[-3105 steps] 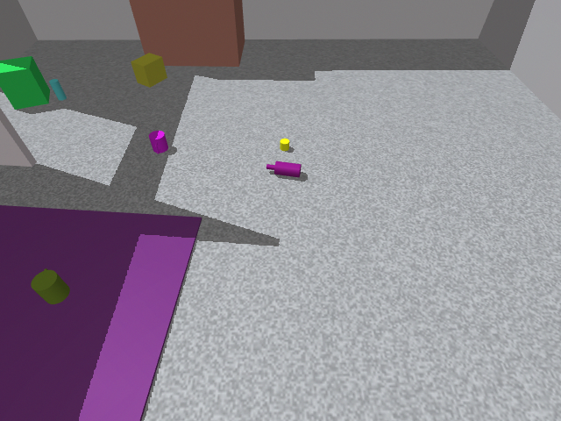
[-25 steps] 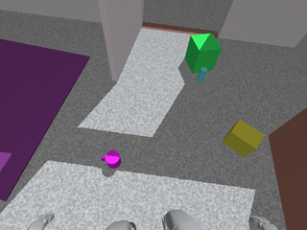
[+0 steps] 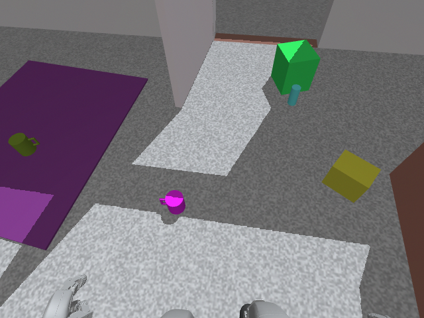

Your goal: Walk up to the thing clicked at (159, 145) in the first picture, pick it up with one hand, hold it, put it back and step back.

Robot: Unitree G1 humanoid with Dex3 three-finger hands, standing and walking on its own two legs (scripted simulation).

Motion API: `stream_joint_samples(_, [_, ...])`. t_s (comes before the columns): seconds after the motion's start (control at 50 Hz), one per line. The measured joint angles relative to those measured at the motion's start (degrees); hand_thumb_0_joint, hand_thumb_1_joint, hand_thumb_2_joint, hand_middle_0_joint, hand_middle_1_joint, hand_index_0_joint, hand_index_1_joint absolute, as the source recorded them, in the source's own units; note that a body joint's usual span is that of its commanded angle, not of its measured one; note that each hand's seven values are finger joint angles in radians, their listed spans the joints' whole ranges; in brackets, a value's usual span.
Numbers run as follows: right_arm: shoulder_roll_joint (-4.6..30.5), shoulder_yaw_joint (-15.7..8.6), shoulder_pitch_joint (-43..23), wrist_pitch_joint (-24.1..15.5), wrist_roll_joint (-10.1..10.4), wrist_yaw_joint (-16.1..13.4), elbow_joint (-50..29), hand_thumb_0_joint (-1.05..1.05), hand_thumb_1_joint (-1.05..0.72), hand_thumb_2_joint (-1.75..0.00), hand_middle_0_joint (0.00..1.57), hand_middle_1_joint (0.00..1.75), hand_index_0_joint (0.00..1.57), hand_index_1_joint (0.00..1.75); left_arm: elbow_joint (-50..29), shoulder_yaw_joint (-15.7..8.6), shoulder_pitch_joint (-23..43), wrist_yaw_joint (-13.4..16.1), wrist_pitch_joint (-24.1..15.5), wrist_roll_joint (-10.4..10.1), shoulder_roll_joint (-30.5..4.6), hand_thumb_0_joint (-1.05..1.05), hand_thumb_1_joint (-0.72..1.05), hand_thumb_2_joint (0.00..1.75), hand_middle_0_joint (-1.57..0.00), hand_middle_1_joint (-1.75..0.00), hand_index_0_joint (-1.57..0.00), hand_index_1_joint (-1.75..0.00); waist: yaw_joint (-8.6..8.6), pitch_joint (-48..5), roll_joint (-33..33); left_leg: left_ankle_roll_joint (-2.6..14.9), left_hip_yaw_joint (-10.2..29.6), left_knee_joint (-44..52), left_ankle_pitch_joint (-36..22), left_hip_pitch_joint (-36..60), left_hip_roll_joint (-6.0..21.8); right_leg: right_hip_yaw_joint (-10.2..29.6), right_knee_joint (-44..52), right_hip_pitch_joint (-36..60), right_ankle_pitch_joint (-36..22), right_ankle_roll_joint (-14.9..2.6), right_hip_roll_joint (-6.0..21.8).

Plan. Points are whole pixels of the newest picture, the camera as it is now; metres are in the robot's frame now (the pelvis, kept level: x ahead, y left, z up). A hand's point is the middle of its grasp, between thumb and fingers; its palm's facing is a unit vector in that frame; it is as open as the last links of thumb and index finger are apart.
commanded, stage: step back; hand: left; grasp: from above
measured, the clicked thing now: (172, 202) +0.65 +0.22 -0.71
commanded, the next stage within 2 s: none
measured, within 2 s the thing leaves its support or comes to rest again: neither
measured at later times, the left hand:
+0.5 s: hand out of the picture -0.09 +0.25 -0.15, palm faces -0.07 -0.91 -0.41, open 7.4 cm
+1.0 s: hand out of the picture -0.21 +0.26 -0.15, palm faces -0.01 -0.93 -0.36, open 7.4 cm
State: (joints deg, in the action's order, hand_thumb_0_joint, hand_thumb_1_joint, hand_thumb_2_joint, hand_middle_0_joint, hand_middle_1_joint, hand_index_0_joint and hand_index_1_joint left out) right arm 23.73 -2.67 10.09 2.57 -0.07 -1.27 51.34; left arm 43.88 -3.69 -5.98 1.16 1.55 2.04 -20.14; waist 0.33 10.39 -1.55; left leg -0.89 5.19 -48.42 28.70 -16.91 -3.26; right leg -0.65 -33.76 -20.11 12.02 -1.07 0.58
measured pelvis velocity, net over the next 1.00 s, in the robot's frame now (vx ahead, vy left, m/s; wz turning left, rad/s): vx -0.33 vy -0.01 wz -0.01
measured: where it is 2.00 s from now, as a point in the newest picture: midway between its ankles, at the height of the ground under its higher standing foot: outside the picture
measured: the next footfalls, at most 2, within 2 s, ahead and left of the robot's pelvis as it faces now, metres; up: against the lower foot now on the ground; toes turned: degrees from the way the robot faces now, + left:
left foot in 0.04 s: +0.00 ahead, +0.12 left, +0.00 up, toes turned -2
right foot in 0.44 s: -0.15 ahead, -0.14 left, +0.00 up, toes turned -1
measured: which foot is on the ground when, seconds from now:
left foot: up 0.00-0.02, down 0.04-0.48, up 0.50-0.76, down 0.78-1.00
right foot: down 0.00-0.08, up 0.10-0.42, down 0.44-0.80, up 0.82-1.00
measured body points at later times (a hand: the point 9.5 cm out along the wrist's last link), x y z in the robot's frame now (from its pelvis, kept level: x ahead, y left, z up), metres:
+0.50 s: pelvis -0.17 -0.01 -0.01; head -0.11 -0.03 +0.43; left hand -0.09 +0.30 -0.12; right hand -0.04 -0.34 -0.12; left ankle -0.05 +0.12 -0.72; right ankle -0.19 -0.14 -0.73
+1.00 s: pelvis -0.33 -0.01 +0.01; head -0.27 +0.02 +0.45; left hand -0.21 +0.30 -0.12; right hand -0.24 -0.31 -0.10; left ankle -0.29 +0.11 -0.73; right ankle -0.37 -0.15 -0.63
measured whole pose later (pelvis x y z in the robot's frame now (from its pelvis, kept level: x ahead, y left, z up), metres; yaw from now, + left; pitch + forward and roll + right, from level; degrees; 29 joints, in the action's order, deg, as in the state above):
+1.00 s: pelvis -0.33 -0.01 +0.01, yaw +0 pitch -2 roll -1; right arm 19.9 -1.9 9.4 2.0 -2.2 -0.4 49.9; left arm 46.7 -3.8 -7.4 1.1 4.0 0.5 -22.5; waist 0.2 9.2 1.8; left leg 1.3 1.4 -32.7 14.0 -16.9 0.7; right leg 8.0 -69.1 -26.0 28.8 0.0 -6.1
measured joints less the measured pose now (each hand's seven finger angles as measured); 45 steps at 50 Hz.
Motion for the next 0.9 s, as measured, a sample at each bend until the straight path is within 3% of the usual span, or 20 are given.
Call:
stream_joint_samples(0.04, [-0.46,-0.04,0.33,-0.45,-0.42,0.22,0.04,0.01,-0.91,-0.9,0.2,0.3,0.21,0.3,-0.79,0.21,0.86,-0.14,0.36,-0.43,-0.78,0.0,0.91,0.9,-0.21,-0.3,-0.2,-0.3,0.37,0.51,0.82,0.72,-1.74,9.99,-4.87,3.46,1.41,-0.93,-2.57,-1.85,0.26,0.5,0.59])
stream_joint_samples(0.08, [-2.33,-0.13,-0.36,-0.74,-1.17,0.48,0.58,0.01,-0.91,-0.9,0.2,0.3,0.21,0.3,-0.48,-0.03,1.61,-0.24,1.1,-0.89,-2.14,0.0,0.91,0.9,-0.21,-0.3,-0.2,-0.3,-0.34,2.02,4.72,1.71,-3.75,12.24,-8.39,4.58,-0.45,1.06,-5.16,-3.03,0.49,0.61,2.34])
stream_joint_samples(0.1, [-2.94,0.09,-0.32,-0.75,-1.61,0.87,0.48,0.01,-0.91,-0.9,0.2,0.3,0.21,0.3,0.05,-0.23,1.35,-0.19,1.51,-1.09,-2.31,0.0,0.91,0.9,-0.21,-0.3,-0.2,-0.3,-0.74,1.96,5.57,2.02,-4.45,12.01,-8.69,4.36,-0.49,2.76,-7.15,-3.86,4.85,0.33,1.41])
stream_joint_samples(0.14, [-3.26,0.51,0.02,-0.94,-2.03,1.47,0.11,0.01,-0.91,-0.9,0.21,0.3,0.21,0.3,1.56,-0.4,0.49,0.02,2.3,-0.99,-1.88,0.0,0.91,0.9,-0.21,-0.3,-0.2,-0.3,0.41,1.08,4.32,2.52,-3.34,11.56,-9.39,3.24,1.11,5.35,-16.81,-5.94,14.87,0.36,-2.99])
stream_joint_samples(0.16, [-3.37,0.61,0.24,-1.06,-2.18,1.49,0.04,0.01,-0.91,-0.9,0.21,0.3,0.21,0.3,2.25,-0.41,0.11,-0.04,2.56,-1.0,-1.72,0.0,0.91,0.9,-0.21,-0.3,-0.2,-0.3,0.98,0.63,3.61,2.59,-2.54,12.17,-10.23,2.91,1.87,6.29,-22.18,-6.69,16.86,0.24,-4.89])
stream_joint_samples(0.24, [-3.85,0.84,-0.2,-0.98,-2.24,1.18,-0.37,0.01,-0.9,-0.9,0.21,0.3,0.21,0.3,2.92,-0.87,-2.44,-0.49,2.24,-1.54,-2.09,0.0,0.91,0.9,-0.21,-0.3,-0.2,-0.3,-0.13,-1.25,3.53,2.19,-3.04,16.51,-14.48,1.69,3.49,9.67,-35.28,-7.16,15.76,0.36,-8.17])
stream_joint_samples(0.3, [-3.74,0.58,-1.66,-1.36,-1.85,0.83,-1.82,0.01,-0.9,-0.9,0.21,0.3,0.21,0.3,3.39,-1.27,-4.0,-0.5,2.02,-1.32,-2.65,0.0,0.91,0.9,-0.21,-0.3,-0.2,-0.3,-0.83,-1.02,3.62,2.18,-3.73,17.08,-16.46,-0.2,4.11,9.59,-33.47,-3.66,15.9,2.0,-7.03])
stream_joint_samples(0.36, [-3.29,0.42,-3.57,-1.63,-1.66,0.68,-3.68,0.01,-0.9,-0.9,0.21,0.3,0.21,0.3,4.0,-1.35,-5.01,-0.48,1.86,-1.16,-3.08,0.0,0.91,0.9,-0.21,-0.3,-0.2,-0.3,-1.48,-0.01,3.43,2.04,-4.89,15.78,-17.58,-2.61,4.91,8.04,-24.53,0.86,17.13,2.91,-4.63])
stream_joint_samples(0.44, [-1.73,0.2,-6.07,-0.76,-1.45,0.85,-5.23,0.01,-0.9,-0.9,0.21,0.3,0.21,0.3,5.27,-1.14,-5.85,-0.7,0.82,-0.96,-2.73,0.0,0.91,0.9,-0.21,-0.3,-0.2,-0.3,-2.09,0.72,1.8,0.48,-6.0,11.31,-17.98,-7.04,6.45,4.48,-4.03,8.32,11.38,1.71,-1.73])
stream_joint_samples(0.48, [-0.26,-0.47,-6.98,0.07,-0.88,0.69,-4.63,0.01,-0.9,-0.9,0.21,0.3,0.21,0.3,6.48,-0.85,-5.41,-0.9,0.49,-0.27,-0.72,0.0,0.91,0.9,-0.21,-0.29,-0.2,-0.3,-0.76,1.82,-2.62,0.88,-2.45,8.66,-16.25,-8.72,7.57,2.01,-2.92,8.85,10.09,0.97,-3.95])
stream_joint_samples(0.5, [-0.19,-0.73,-6.54,0.52,-0.67,0.46,-4.21,0.01,-0.9,-0.9,0.21,0.3,0.21,0.3,6.4,-0.52,-5.89,-1.28,0.52,-0.07,-0.26,0.0,0.91,0.9,-0.21,-0.29,-0.2,-0.3,-0.6,1.16,-2.98,1.02,-0.42,5.66,-10.79,-10.03,5.7,1.63,-3.71,7.92,9.88,0.73,-3.65])
stream_joint_samples(0.54, [-0.7,-0.88,-5.23,1.2,-0.44,0.26,-3.11,0.01,-0.91,-0.9,0.21,0.3,0.21,0.3,6.01,-0.09,-6.97,-1.52,0.68,0.17,-0.06,0.0,0.91,0.9,-0.21,-0.3,-0.2,-0.3,-2.11,-0.39,-1.11,0.87,0.68,-4.37,-3.26,-12.0,1.19,3.38,-4.6,6.0,9.14,0.27,-1.72])
stream_joint_samples(0.6, [-0.46,-0.68,-2.63,0.9,0.04,0.54,-2.22,0.01,-0.91,-0.9,0.21,0.3,0.21,0.3,5.82,-0.11,-7.26,-1.18,1.0,0.26,0.44,0.01,0.91,0.9,-0.21,-0.3,-0.2,-0.3,-1.93,-2.21,-0.08,0.99,2.63,-15.06,-2.54,-12.1,-3.09,3.9,-2.02,4.79,6.22,0.5,0.26])
stream_joint_samples(0.64, [-0.18,-0.56,-0.82,0.55,0.02,0.32,-1.84,0.01,-0.91,-0.9,0.21,0.3,0.21,0.3,4.98,-0.31,-6.36,-0.96,0.98,0.45,0.38,0.01,0.91,0.9,-0.21,-0.3,-0.2,-0.3,-1.44,-2.89,-0.18,0.63,2.97,-17.17,-2.3,-10.45,-3.69,3.24,-1.19,3.35,4.72,0.7,0.75])
stream_joint_samples(0.74, [-0.49,-0.23,1.37,0.35,-0.49,0.02,-0.76,0.01,-0.91,-0.9,0.21,0.3,0.21,0.3,1.12,-0.39,-2.27,0.16,0.27,0.5,-0.87,0.01,0.9,0.9,-0.21,-0.3,-0.2,-0.3,-0.19,-1.19,-0.3,0.15,-0.13,-2.82,0.6,-1.61,-0.21,0.4,-2.6,-0.68,2.49,1.19,1.17])
stream_joint_samples(0.78, [-1.13,-0.17,1.76,-0.13,-0.85,0.21,-0.6,0.01,-0.91,-0.9,0.2,0.3,0.21,0.3,-0.18,-0.26,-0.28,0.32,0.49,-0.06,-1.83,0.0,0.9,0.9,-0.21,-0.3,-0.2,-0.3,0.42,-0.12,0.51,0.82,-2.23,8.97,-4.47,2.85,1.31,-0.79,-5.17,-2.83,2.54,1.62,1.87])
stream_joint_samples(0.82, [-3.33,-0.17,0.81,-0.36,-1.46,0.36,0.24,0.01,-0.91,-0.9,0.2,0.3,0.21,0.3,-0.34,-0.56,1.81,0.43,1.21,-0.6,-3.29,0.0,0.91,0.9,-0.21,-0.3,-0.2,-0.3,-0.48,2.37,5.08,1.89,-4.45,11.67,-7.51,4.21,-1.06,1.75,-8.13,-4.32,2.24,1.22,3.94])
stream_joint_samples(0.84, [-3.91,0.15,0.7,-0.24,-1.75,0.75,0.19,0.01,-0.91,-0.9,0.2,0.3,0.21,0.3,-0.14,-0.65,1.98,0.56,1.59,-0.87,-3.39,0.0,0.91,0.9,-0.21,-0.3,-0.2,-0.3,-0.88,2.61,5.9,2.22,-5.07,11.43,-7.95,3.93,-1.06,3.5,-10.78,-5.28,6.64,0.76,2.86])
stream_joint_samples(0.88, [-4.01,0.65,0.8,-0.29,-2.04,1.36,-0.19,0.01,-0.91,-0.9,0.21,0.3,0.21,0.3,1.03,-0.38,1.61,0.83,2.33,-0.96,-2.67,0.0,0.91,0.9,-0.21,-0.3,-0.2,-0.3,0.38,1.83,4.28,2.62,-3.7,10.78,-8.8,2.53,0.9,5.35,-20.19,-7.09,16.58,0.61,-1.83])
stream_joint_samples(0.9, [-4.06,0.74,0.85,-0.38,-2.16,1.33,-0.3,0.01,-0.9,-0.9,0.21,0.3,0.21,0.3,1.66,-0.22,1.35,0.7,2.66,-1.08,-2.4,0.0,0.91,0.9,-0.21,-0.29,-0.2,-0.3,0.97,1.29,3.54,2.64,-2.94,11.42,-9.72,2.15,1.77,6.19,-25.11,-7.64,18.29,0.46,-3.84])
